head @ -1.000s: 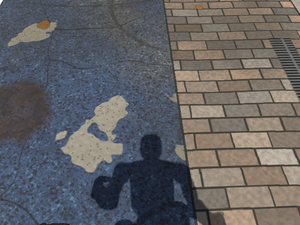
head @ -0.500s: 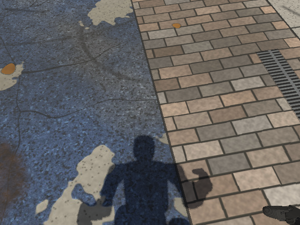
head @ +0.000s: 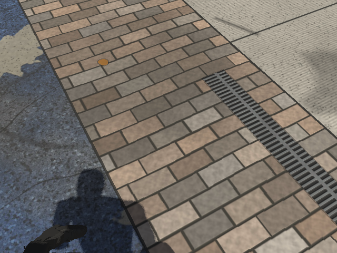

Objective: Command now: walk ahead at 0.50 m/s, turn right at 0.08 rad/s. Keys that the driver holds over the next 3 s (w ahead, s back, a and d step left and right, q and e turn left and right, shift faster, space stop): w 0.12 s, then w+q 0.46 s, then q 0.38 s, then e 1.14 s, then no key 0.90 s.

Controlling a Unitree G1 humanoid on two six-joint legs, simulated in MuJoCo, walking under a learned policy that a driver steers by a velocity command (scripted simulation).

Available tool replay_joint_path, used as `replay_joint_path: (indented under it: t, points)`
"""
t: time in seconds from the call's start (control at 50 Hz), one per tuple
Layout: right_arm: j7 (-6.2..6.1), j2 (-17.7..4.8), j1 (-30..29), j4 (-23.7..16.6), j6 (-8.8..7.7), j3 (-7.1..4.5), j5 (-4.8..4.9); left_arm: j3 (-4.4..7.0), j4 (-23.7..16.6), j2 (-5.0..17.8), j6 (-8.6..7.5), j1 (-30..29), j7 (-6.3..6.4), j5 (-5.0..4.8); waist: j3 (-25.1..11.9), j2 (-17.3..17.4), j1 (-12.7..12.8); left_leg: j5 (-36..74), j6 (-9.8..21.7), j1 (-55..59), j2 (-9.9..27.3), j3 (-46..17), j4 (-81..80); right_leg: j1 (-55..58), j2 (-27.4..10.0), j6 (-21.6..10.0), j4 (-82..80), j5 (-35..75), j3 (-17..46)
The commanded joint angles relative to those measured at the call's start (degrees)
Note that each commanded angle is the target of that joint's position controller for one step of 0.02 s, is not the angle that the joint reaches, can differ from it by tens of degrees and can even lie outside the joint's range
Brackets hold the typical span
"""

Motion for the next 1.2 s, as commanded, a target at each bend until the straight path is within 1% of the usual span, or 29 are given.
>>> replay_joint_path:
  t: [0.02, 0.06, 0.08, 0.1, 0.12, 0.14, 0.18, 0.24, 0.3, 0.4, 0.5, 0.56, 0.6, 0.62, 0.64, 0.66, 0.68, 0.72, 0.74, 0.8, 0.88, 0.96, 1.04, 1.06, 1.08, 1.1, 1.12, 1.14, 1.2]
  points:
    - [-0.51, -11.14, -1.0, -2.11, 0.19, -2.68, 0.37, 1.9, -4.95, 5.71, -1.3, -2.84, -0.43, -0.11, 0.73, 7.44, 4.13, 25.71, 8.58, -0.49, 15.95, -8.73, -0.44, 5.09, 1.47, -2.29, -3.49, -2.25, -1.42]
    - [-0.81, -10.22, -1.69, -2.19, 0.54, -2.19, 0.23, 4.02, -1.33, 9.41, -1.14, 9.33, 0.28, 0.49, -7.07, 5.75, 10.61, 38.24, 5.98, -4.19, 11.74, -4.23, 14.59, 24.0, 3.04, -5.28, -6.19, -1.21, -2.97]
    - [-0.97, -7.19, -2.2, -4.01, 0.28, -0.81, -1.31, 5.25, 0.43, 13.7, -0.78, 20.01, 1.02, 1.14, -15.69, -0.66, 14.74, 23.99, 3.63, -15.58, 8.6, -1.71, 32.19, 40.87, -7.76, -9.19, -4.2, 0.65, 8.95]
    - [-0.76, -1.05, 4.33, -5.28, -0.88, 1.04, -1.18, 5.9, 1.27, 17.94, -0.44, 21.92, 0.88, 1.24, -21.58, -15.56, 11.1, -13.46, 0.19, -36.71, -1.04, -1.58, 50.54, 55.65, -19.53, -18.19, -10.33, -10.28, 34.69]
    - [-0.44, -7.25, 0.78, -4.55, -1.77, -0.35, 0.0, 4.63, 1.35, 12.28, -0.34, 21.83, 0.79, 0.42, -18.8, -9.45, 13.43, -16.05, 0.36, -43.61, 1.56, -7.46, 57.0, 52.98, -18.61, -17.72, -14.52, -19.07, 38.3]
    - [-0.13, -9.25, -3.95, -5.8, -2.12, -1.11, 1.28, 3.82, 1.22, 10.15, -0.46, 18.18, 0.91, 0.36, -10.74, -6.66, 12.7, -10.84, 0.98, -46.42, 4.16, -6.81, 57.46, 46.17, -17.0, -15.34, -15.52, -17.28, 29.55]
    - [-0.34, -7.86, -7.2, -5.92, -1.69, -1.12, 0.15, 2.92, 1.02, 7.15, -0.82, 12.22, 0.67, 1.13, -4.1, -1.87, 9.65, -2.58, 0.31, -42.59, 7.76, -5.71, 52.47, 33.58, -12.59, -13.06, -18.67, -7.49, 18.82]
    - [-0.32, -4.65, -4.56, -4.86, 0.34, -0.89, 0.2, 3.02, 2.33, 6.28, -2.34, 10.08, 0.56, 1.6, -2.54, -2.98, 6.36, 2.03, -0.85, -36.25, 8.88, -6.74, 49.77, 25.02, -10.8, -12.59, -23.42, 0.51, 10.32]
    - [-0.63, -3.98, -7.79, -6.16, 1.15, -0.99, -0.06, 3.58, 4.45, 7.48, -3.18, 10.87, 1.03, 1.93, -0.07, -1.23, 6.5, 9.0, -1.89, -39.78, 8.3, -8.63, 44.41, 24.26, -10.67, -12.22, -25.45, 5.86, 4.1]
    - [0.79, -2.33, -15.84, -8.69, 0.53, -0.35, -0.25, 3.79, 6.62, 9.12, -2.89, 12.27, 1.92, 1.53, 2.1, -0.18, 9.37, 22.95, -0.98, -37.94, 6.98, -4.79, 28.4, 25.95, -8.99, -9.45, -26.76, 7.89, -4.82]
    - [2.61, -1.82, -23.74, -13.47, 0.52, 0.05, -0.12, 4.38, 9.77, 10.81, -0.89, 17.2, 2.39, 0.51, 4.26, 0.65, 11.97, 18.34, 1.53, -42.26, 6.07, -1.53, 20.99, 37.04, -12.38, -8.39, -22.91, 13.25, -7.61]
    - [3.45, -3.52, -22.23, -15.17, 0.84, -0.87, -0.13, 4.9, 9.68, 12.73, 0.62, 16.37, 3.1, 0.26, 0.85, -1.96, 9.41, 9.58, 4.32, -35.95, 2.14, 3.16, 20.18, 40.54, -12.85, -6.51, -13.95, 36.19, -10.16]
    - [2.96, -7.63, -10.26, -12.96, 1.18, -3.31, -0.32, 5.03, 8.9, 13.49, 1.64, 14.76, 3.96, 0.29, -6.06, -2.43, 2.35, 9.23, 7.29, -19.43, -2.54, 5.14, 17.38, 36.83, -10.58, -4.18, 4.03, 48.03, -12.39]
    - [1.88, -11.51, -1.61, -11.25, 1.47, -5.04, -0.63, 4.5, 7.69, 12.61, 1.35, 14.37, 4.39, 0.56, -10.98, 1.46, -1.98, 18.02, 10.08, -2.58, 0.93, -2.27, 14.59, 24.62, -7.81, -1.3, 20.05, 35.45, -12.45]
    - [1.05, -18.32, -2.52, -11.95, 1.39, -5.95, -1.23, 1.71, 4.56, 3.78, -0.22, 21.04, 3.24, 3.01, -17.38, 17.57, 5.09, 31.57, 21.74, 20.83, 18.43, -32.43, 15.29, -3.26, 4.5, 3.48, 43.06, -25.21, -10.02]
    - [0.94, -14.36, -0.8, -13.9, 1.15, -4.96, -1.34, 2.11, 5.23, 8.59, -2.13, 18.39, 2.27, 1.93, -28.42, 10.49, 1.01, 35.77, 26.1, 24.51, 23.07, -44.77, 10.13, -6.79, 6.46, 3.59, 51.59, -34.72, 3.55]
    - [1.03, -11.8, -3.87, -14.12, 0.96, -4.12, -1.63, 2.88, 3.33, 11.03, -2.69, 12.51, 1.89, -0.26, -21.48, 6.94, 0.47, 42.85, 22.84, 19.07, 20.45, -33.84, 9.92, -9.53, 2.98, 2.68, 50.56, -30.31, 5.38]
    - [0.57, -8.71, -10.0, -14.42, 1.22, -3.51, -0.18, 2.69, 2.8, 9.85, -2.49, 9.69, 2.88, 1.03, -9.36, 0.67, 4.54, 43.09, 17.89, 2.4, 14.83, -22.47, 8.11, -8.48, -0.78, 2.93, 41.17, -23.79, 3.21]
    - [0.23, -7.86, -12.05, -15.14, 1.47, -3.11, -0.68, 3.11, 2.74, 10.5, -1.62, 10.35, 3.17, 1.44, -7.57, 1.63, 6.64, 43.47, 17.17, -4.48, 13.22, -20.12, 6.17, -4.31, -1.63, 3.28, 38.66, -21.98, 3.37]
    - [-0.24, -9.24, -13.86, -14.9, 1.78, -3.59, -1.51, 2.56, 3.23, 7.95, 0.42, 12.97, 3.65, 1.8, -7.11, 4.1, 9.22, 48.57, 16.84, -13.56, 10.65, -16.35, 4.64, 1.01, -0.29, 5.59, 30.23, -18.84, 1.97]
    - [-1.78, -10.39, -13.35, -13.87, 3.43, -3.98, -0.53, 2.03, 2.4, 6.76, 1.23, 8.87, 3.91, 1.92, -9.82, 6.4, 8.11, 44.14, 13.61, -15.5, 7.63, -14.76, 6.93, 3.8, 2.3, 7.0, 18.34, -9.12, 1.97]
    - [-2.58, -10.27, -12.58, -13.59, 5.13, -3.93, -0.47, 2.14, 0.71, 7.26, 1.58, 2.9, 3.26, 1.24, -9.24, 8.34, 6.19, 31.19, 11.42, -14.62, 7.36, -19.7, 8.6, 5.29, 4.13, 6.66, 9.6, -6.42, 3.62]
    - [-2.53, -6.46, -13.0, -12.75, 5.09, -2.14, -1.03, 2.46, 1.54, 7.47, 0.55, 4.73, 2.22, 1.44, -9.04, 9.97, 6.61, 26.84, 9.82, -11.55, 9.17, -21.4, 13.9, 11.13, 2.67, 3.68, -0.6, -3.84, 2.49]
    - [-2.42, -4.33, -13.05, -12.14, 4.73, -1.24, -1.2, 2.24, 1.91, 6.48, 0.0, 5.71, 1.97, 1.84, -8.5, 9.61, 7.78, 23.56, 7.93, -12.92, 7.51, -20.42, 15.34, 16.69, 1.77, 1.86, -8.14, 4.11, 2.4]
    - [-2.2, -0.96, -9.23, -11.14, 3.97, -0.08, -2.62, 2.06, 1.25, 7.83, -0.49, 4.94, 2.04, 3.13, -9.6, 5.08, 5.9, 15.64, 4.66, -14.94, 3.87, -17.57, 18.54, 23.41, -4.52, -0.8, -10.64, 20.45, 9.48]
    - [-2.05, -1.0, -1.51, -9.71, 3.42, -0.08, -3.75, 1.86, 0.23, 9.56, -0.28, 1.81, 2.25, 4.17, -9.82, -4.76, 0.22, -5.29, 1.42, -17.96, -0.98, -12.8, 22.15, 26.81, -11.49, -7.73, -7.82, 36.09, 17.31]
    - [-2.2, -3.43, -1.16, -9.04, 3.63, -0.48, -3.78, 1.09, 1.29, 5.65, 0.28, 1.72, 2.25, 3.58, -10.4, -8.62, 0.8, -9.49, -1.66, -16.81, 0.24, -10.07, 22.08, 23.91, -14.64, -14.03, -8.94, 28.58, 22.34]
    - [-2.39, -5.61, -4.77, -9.06, 4.03, -1.06, -3.22, 0.97, 1.44, 5.16, 0.66, 1.98, 1.74, 2.47, -8.59, -7.62, 2.68, -6.04, -2.31, -15.43, 0.78, -9.1, 19.77, 21.77, -11.58, -13.28, -9.75, 19.65, 22.36]
    - [-2.58, -6.62, -9.86, -9.43, 5.83, -1.95, -2.45, 2.72, 0.86, 10.84, 1.73, 1.89, 1.11, 0.76, -4.75, -5.89, 4.4, -1.51, -1.64, -14.12, -0.68, -6.28, 16.68, 17.16, -5.86, -8.29, -10.17, 2.01, 19.66]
